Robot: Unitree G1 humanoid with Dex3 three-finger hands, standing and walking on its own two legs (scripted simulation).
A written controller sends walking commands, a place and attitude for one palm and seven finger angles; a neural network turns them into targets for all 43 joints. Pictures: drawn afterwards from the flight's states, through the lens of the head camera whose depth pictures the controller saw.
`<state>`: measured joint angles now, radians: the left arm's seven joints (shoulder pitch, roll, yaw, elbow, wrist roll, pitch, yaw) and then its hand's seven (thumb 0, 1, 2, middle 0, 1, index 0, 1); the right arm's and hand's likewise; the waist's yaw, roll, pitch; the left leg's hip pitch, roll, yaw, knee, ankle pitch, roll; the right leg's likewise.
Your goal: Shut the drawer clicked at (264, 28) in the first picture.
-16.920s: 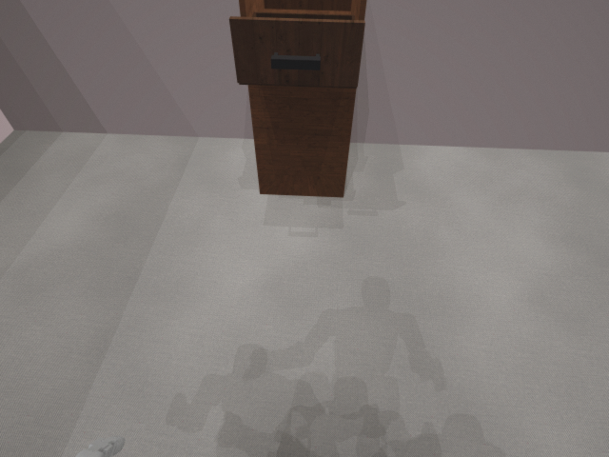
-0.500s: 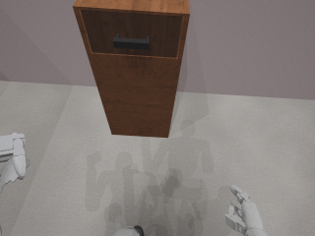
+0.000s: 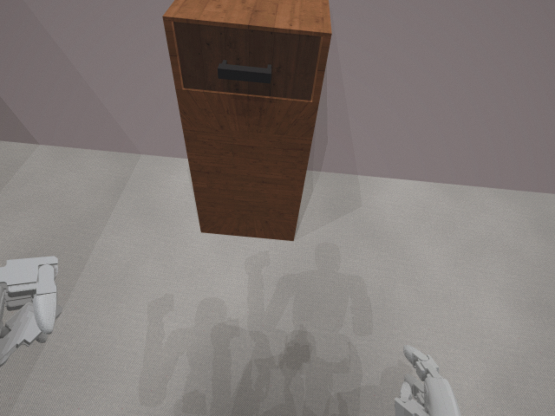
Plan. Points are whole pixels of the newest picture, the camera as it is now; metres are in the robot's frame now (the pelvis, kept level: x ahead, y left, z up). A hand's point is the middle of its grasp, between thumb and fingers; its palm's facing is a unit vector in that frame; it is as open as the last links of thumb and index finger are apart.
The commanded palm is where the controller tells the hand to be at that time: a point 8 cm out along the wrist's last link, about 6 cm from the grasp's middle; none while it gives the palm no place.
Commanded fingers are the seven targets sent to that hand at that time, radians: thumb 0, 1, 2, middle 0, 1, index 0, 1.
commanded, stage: stop stepping back and stand still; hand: left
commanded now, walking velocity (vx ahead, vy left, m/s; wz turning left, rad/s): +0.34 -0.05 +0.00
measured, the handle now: (246, 69) +0.91 +0.14 +0.04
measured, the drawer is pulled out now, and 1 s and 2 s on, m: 0.00 0.00 0.00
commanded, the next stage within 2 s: let the arm hang, fingers relaxed in 0.62 s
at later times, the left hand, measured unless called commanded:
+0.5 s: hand out of the picture +0.12 +0.24 +0.18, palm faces +0.40 -0.78 -0.48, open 3.2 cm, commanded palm +0.07 +0.27 +0.18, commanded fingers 0.00 0.90 0.90 -1.40 -1.60 -1.40 -1.60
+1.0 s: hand out of the picture +0.01 +0.19 -0.15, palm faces +0.00 -0.98 -0.22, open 3.1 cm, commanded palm none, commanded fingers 0.00 0.90 0.90 -0.80 -0.95 -0.80 -0.95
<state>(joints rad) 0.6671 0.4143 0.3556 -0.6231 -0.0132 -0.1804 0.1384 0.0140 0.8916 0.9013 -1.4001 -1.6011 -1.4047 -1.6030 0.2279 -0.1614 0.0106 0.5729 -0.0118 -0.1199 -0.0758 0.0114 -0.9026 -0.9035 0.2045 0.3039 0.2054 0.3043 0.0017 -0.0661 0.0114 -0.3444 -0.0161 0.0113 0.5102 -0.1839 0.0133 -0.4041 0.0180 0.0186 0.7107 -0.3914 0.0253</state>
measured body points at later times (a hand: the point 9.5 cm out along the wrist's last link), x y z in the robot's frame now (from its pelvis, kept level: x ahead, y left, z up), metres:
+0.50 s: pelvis -0.06 -0.01 +0.00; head -0.10 +0.01 +0.44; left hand +0.09 +0.28 +0.20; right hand +0.06 -0.24 -0.08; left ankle -0.04 +0.12 -0.73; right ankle -0.03 -0.11 -0.73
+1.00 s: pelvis -0.09 +0.00 -0.01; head -0.09 +0.01 +0.44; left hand +0.01 +0.24 -0.13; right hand +0.02 -0.24 -0.13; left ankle -0.03 +0.12 -0.73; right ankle -0.03 -0.13 -0.73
